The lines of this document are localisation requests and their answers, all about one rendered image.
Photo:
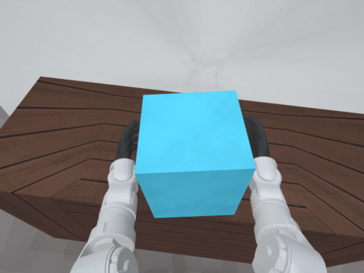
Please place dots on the robot left hand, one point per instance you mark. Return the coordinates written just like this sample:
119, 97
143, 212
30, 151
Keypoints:
125, 148

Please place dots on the carton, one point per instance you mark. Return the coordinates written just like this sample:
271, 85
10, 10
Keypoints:
193, 157

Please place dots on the robot right forearm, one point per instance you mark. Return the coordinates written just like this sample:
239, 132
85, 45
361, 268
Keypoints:
270, 210

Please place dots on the left robot upper arm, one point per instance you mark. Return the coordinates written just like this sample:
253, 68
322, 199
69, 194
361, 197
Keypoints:
116, 259

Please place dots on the robot right hand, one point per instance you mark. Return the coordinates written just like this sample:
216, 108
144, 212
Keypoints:
257, 136

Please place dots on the pedestal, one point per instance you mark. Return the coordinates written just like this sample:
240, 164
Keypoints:
57, 147

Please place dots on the right robot upper arm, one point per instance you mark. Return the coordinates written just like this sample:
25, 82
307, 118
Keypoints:
277, 253

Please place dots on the robot left forearm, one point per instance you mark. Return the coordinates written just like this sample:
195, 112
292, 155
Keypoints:
117, 216

